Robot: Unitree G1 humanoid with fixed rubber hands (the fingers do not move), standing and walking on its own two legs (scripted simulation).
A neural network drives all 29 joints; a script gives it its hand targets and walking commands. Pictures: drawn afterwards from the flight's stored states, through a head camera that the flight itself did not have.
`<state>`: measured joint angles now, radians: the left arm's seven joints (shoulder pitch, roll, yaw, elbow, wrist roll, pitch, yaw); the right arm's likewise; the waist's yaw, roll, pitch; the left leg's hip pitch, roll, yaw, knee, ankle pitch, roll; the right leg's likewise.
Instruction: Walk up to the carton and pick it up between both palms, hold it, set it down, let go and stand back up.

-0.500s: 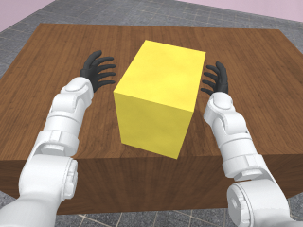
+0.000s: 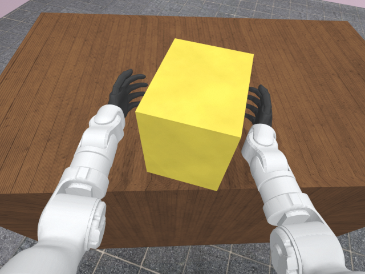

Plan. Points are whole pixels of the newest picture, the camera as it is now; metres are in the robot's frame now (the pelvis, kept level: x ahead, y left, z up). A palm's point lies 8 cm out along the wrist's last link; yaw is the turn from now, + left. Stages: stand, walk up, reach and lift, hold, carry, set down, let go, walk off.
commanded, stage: reach and lift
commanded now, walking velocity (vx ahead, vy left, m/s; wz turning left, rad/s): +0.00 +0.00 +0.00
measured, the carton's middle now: (196, 117) +0.43 -0.02 +0.08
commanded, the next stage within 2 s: none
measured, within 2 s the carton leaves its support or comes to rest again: neither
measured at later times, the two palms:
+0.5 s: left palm (132, 107) +0.45 +0.13 +0.10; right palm (255, 126) +0.39 -0.14 +0.10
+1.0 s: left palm (132, 111) +0.44 +0.12 +0.09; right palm (256, 131) +0.38 -0.14 +0.10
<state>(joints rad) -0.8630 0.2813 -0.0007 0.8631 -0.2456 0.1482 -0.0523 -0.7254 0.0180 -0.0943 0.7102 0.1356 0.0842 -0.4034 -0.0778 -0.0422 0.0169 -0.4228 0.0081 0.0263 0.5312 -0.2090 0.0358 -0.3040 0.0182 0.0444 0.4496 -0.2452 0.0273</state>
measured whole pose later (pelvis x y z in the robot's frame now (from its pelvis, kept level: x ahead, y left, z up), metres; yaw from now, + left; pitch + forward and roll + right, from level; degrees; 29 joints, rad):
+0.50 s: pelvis +0.00 +0.00 +0.00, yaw +0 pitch +6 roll -2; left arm -0.87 0.17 0.07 0.88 0.00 0.08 -0.07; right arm -0.72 0.15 -0.27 0.74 -0.08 -0.03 -0.39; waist -0.08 -0.06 0.02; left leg -0.42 0.01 0.03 0.53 -0.21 0.04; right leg -0.30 0.02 0.04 0.45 -0.24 0.03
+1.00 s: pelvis +0.00 +0.00 +0.00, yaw +0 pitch +5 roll -2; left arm -0.88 0.11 0.21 0.98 0.14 0.04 -0.12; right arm -0.70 0.21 -0.42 0.78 -0.23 -0.08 -0.35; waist -0.08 -0.09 -0.02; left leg -0.41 0.01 0.03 0.53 -0.21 0.04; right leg -0.29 0.02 0.04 0.45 -0.25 0.03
